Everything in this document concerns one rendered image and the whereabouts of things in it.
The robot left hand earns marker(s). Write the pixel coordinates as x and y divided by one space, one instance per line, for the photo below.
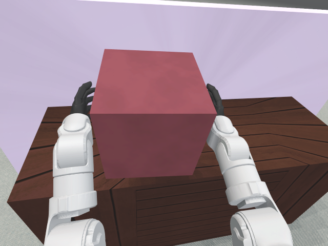
81 100

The right robot upper arm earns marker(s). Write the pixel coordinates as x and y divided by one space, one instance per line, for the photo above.
259 227

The right robot forearm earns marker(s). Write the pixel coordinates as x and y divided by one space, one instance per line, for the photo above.
244 186

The left robot upper arm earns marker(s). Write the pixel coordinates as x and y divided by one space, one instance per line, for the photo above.
86 232

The left robot forearm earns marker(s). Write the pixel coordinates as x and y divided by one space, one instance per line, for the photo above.
73 187

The carton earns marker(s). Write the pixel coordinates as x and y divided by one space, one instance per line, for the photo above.
151 113

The robot right hand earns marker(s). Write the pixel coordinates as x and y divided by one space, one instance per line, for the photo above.
216 99

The pedestal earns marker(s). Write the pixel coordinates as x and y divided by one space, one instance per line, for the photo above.
288 144

